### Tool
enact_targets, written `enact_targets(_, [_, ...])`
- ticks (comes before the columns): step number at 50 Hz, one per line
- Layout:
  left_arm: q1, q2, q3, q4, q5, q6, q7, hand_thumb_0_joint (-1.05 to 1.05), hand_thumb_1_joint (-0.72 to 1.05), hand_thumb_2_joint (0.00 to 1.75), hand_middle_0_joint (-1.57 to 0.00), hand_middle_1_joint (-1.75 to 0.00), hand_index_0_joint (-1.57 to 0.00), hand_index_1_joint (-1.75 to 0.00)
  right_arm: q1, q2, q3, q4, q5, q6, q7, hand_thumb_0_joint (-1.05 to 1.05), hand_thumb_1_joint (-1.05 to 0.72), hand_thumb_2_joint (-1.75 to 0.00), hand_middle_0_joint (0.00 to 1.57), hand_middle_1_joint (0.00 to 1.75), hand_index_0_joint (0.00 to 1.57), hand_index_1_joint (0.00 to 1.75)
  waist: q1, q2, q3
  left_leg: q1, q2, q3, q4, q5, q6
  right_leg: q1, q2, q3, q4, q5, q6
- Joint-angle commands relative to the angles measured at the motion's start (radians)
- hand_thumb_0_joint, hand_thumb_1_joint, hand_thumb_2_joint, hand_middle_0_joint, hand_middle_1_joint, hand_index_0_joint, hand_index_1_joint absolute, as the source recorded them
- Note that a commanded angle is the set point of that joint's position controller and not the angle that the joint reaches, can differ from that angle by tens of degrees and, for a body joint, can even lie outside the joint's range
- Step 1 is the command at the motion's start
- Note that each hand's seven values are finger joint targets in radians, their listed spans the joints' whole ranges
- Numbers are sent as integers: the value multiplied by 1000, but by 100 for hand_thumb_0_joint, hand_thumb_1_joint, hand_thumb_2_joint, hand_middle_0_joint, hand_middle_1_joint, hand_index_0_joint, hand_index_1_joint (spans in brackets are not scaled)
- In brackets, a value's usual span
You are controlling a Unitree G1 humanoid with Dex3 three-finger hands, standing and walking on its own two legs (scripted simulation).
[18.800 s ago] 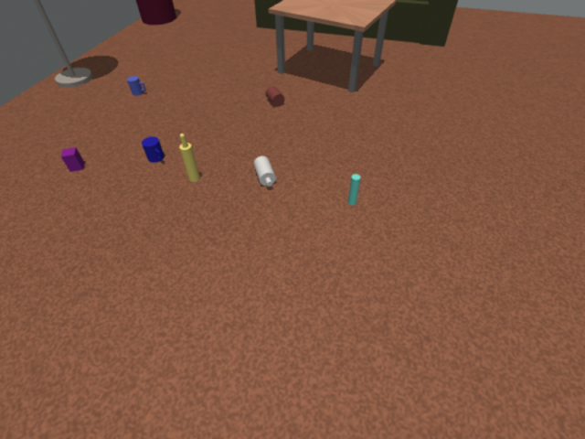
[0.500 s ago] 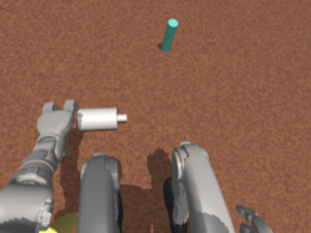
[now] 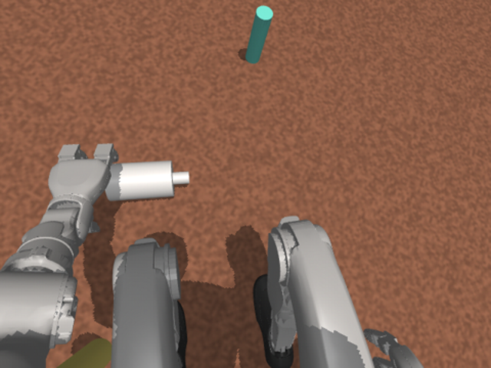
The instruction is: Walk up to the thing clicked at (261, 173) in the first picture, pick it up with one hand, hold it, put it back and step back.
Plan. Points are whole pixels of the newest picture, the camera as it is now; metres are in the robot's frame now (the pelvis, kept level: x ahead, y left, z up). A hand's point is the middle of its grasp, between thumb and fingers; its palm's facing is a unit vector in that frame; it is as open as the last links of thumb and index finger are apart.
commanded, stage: rise first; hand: left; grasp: from above
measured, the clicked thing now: (150, 179) +0.48 +0.14 -0.32
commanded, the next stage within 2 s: none
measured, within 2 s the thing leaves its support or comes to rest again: neither
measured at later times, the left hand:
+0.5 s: hand (98, 186) +0.44 +0.22 -0.19, palm faces -0.47 -0.01 -0.88, open 14.0 cm
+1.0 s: hand (106, 183) +0.45 +0.21 -0.20, palm faces -0.44 +0.01 -0.90, open 14.1 cm
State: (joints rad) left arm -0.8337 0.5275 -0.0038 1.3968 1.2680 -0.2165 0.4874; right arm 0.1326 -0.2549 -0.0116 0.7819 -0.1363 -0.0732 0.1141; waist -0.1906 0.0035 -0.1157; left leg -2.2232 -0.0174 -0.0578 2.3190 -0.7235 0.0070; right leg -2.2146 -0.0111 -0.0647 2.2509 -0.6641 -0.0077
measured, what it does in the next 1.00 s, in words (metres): stands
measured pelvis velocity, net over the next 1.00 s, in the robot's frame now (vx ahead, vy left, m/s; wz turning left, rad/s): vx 0.00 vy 0.00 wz -0.03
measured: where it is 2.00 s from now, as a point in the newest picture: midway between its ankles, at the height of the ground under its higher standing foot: (225, 351)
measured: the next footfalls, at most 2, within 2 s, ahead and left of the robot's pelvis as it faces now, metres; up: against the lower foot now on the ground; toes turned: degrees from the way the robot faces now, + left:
none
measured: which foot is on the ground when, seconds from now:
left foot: down 0.00-1.00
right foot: down 0.00-1.00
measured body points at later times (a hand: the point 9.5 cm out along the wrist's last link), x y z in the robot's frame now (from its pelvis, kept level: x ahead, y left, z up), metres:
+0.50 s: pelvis +0.00 +0.00 -0.01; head +0.24 +0.03 +0.37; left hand +0.46 +0.22 -0.14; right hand +0.05 -0.28 -0.13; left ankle +0.07 +0.12 -0.32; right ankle +0.10 -0.12 -0.32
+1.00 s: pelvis +0.00 +0.00 -0.02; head +0.23 +0.05 +0.36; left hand +0.47 +0.21 -0.15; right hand +0.04 -0.28 -0.13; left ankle +0.07 +0.12 -0.32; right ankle +0.10 -0.12 -0.32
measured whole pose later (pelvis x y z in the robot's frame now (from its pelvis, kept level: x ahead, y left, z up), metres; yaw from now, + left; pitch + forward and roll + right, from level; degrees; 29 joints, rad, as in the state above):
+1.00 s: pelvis +0.00 +0.00 -0.02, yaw -1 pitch +35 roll -6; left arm -0.93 0.55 0.00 1.50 1.29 -0.16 0.53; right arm 0.15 -0.27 0.02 0.78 -0.16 -0.10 0.15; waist -0.25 0.01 -0.09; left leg -2.28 -0.01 -0.07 2.38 -0.72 0.01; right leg -2.27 0.00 -0.08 2.30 -0.65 0.00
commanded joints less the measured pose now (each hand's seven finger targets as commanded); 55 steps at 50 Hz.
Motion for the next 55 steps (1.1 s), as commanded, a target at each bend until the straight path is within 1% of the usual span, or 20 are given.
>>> enact_targets(1, [-311,180,23,-119,1,5,64,0,-51,99,-6,-101,-8,-99,193,-209,-76,-21,4,-6,-9,0,-91,-90,20,30,20,30,-20,174,-645,447,-27,48,-250,179,36,337,28,-35,-238,171,-33])
enact_targets(7, [-342,193,40,-97,-2,38,86,0,-51,98,-5,-103,-7,-101,198,-228,-82,-12,-2,-14,-4,0,-90,-90,20,30,20,30,-27,224,-652,472,-19,32,-258,179,29,294,21,-44,-210,171,-35])
enact_targets(14, [-359,177,21,-85,-18,63,61,0,-52,99,-5,-104,-7,-102,200,-229,-76,-12,-3,-17,2,0,-91,-90,20,30,20,30,-40,217,-649,476,-18,32,-239,200,30,312,24,-45,-208,202,-36])
enact_targets(19, [-361,242,58,-127,-34,51,42,0,-52,99,-6,-105,-7,-103,229,-234,-69,-8,-3,-16,7,0,-91,-90,20,30,20,30,-37,181,-677,435,-22,44,-215,230,40,384,25,-39,-214,239,-28])
enact_targets(23, [-311,216,32,-37,-21,39,27,0,-53,99,-6,-105,-7,-104,223,-231,-59,-19,-1,-12,9,0,-91,-90,20,30,20,30,-40,146,-619,376,-27,57,-200,201,49,398,33,-35,-236,224,-24])
enact_targets(24, [-352,239,57,-95,-26,29,27,0,-53,100,-6,-104,-7,-103,243,-234,-58,-13,-6,-10,10,0,-91,-90,20,30,20,30,-52,141,-639,375,-27,54,-194,216,49,409,31,-38,-231,238,-20])
enact_targets(25, [-327,240,53,-89,-22,27,26,0,-52,99,-6,-105,-7,-103,242,-232,-58,-13,-5,-8,10,0,-91,-90,20,30,20,30,-31,148,-654,383,-28,61,-194,216,49,429,32,-32,-235,241,-21])
enact_targets(29, [-373,229,39,-90,-20,12,32,0,-59,106,-6,-99,-4,-102,239,-237,-56,-12,-7,-9,11,0,-91,-90,20,30,20,30,-55,174,-645,395,-27,48,-191,211,42,380,38,-48,-213,227,-28])
enact_targets(30, [-350,230,41,-79,-14,13,34,0,-56,102,-6,-104,-6,-104,234,-238,-59,-16,-5,-6,10,0,-91,-90,20,30,20,30,-37,183,-652,393,-28,48,-198,201,41,379,40,-48,-210,214,-31])
enact_targets(37, [-389,208,25,-53,0,18,64,0,-54,101,-6,-104,-7,-103,237,-247,-54,-15,-12,-15,12,0,-91,-90,20,30,20,30,-71,196,-611,395,-22,41,-194,173,38,325,39,-59,-203,188,-32])
enact_targets(38, [-398,206,19,-74,-2,18,69,0,-56,103,-6,-102,-6,-102,226,-245,-56,-15,-10,-15,12,0,-91,-90,20,30,20,30,-56,207,-629,408,-21,40,-201,170,35,319,43,-60,-203,183,-36])
enact_targets(39, [-416,207,20,-60,6,22,73,0,-55,102,-6,-103,-6,-103,236,-250,-54,-10,-12,-18,13,0,-91,-90,20,30,20,30,-77,213,-618,409,-22,36,-202,164,35,306,40,-63,-199,179,-35])
enact_targets(42, [-389,212,32,-66,4,39,86,0,-56,103,-6,-102,-6,-103,229,-257,-56,-13,-10,-19,16,0,-91,-90,20,30,20,30,-52,266,-650,462,-18,22,-225,191,22,283,37,-71,-178,195,-40])
enact_targets(44, [-393,193,21,-69,8,51,89,0,-56,102,-6,-103,-6,-103,225,-256,-57,-12,-9,-18,17,0,-91,-90,20,30,20,30,-58,286,-659,480,-16,16,-236,203,16,273,35,-74,-171,204,-41])
enact_targets(46, [-443,197,15,-13,18,64,88,0,-55,102,-6,-103,-6,-103,226,-258,-52,-6,-19,-23,23,0,-91,-90,20,30,20,30,-95,239,-600,430,-13,22,-208,171,24,255,36,-72,-177,192,-37])
enact_targets(49, [-430,215,30,5,4,78,82,0,-57,104,-6,-102,-5,-103,228,-262,-46,-10,-18,-29,27,0,-91,-90,20,30,20,30,-76,233,-590,411,-17,28,-210,150,31,269,31,-64,-193,171,-38])
enact_targets(50, [-456,222,39,-17,-4,73,78,0,-56,103,-6,-103,-5,-103,242,-263,-45,0,-20,-32,31,0,-91,-90,20,30,20,30,-88,229,-570,389,-17,26,-209,141,30,266,31,-69,-191,159,-36])
enact_targets(51, [-399,195,18,26,-7,79,69,0,-58,104,-6,-103,-5,-104,228,-261,-40,-9,-20,-35,34,0,-91,-90,20,30,20,30,-75,216,-568,393,-21,29,-213,139,31,274,32,-68,-194,158,-38])
enact_targets(52, [-414,231,40,-25,-14,75,67,0,-57,104,-6,-103,-5,-103,227,-265,-43,-6,-13,-34,33,0,-91,-90,20,30,20,30,-63,230,-601,402,-21,30,-218,150,32,289,35,-68,-193,166,-38])
enact_targets(55, [-358,204,32,-33,-24,76,45,0,-57,104,-6,-103,-5,-104,239,-258,-47,-12,-10,-34,40,0,-91,-91,20,30,20,30,-56,219,-636,411,-25,42,-210,191,33,343,33,-64,-196,209,-35])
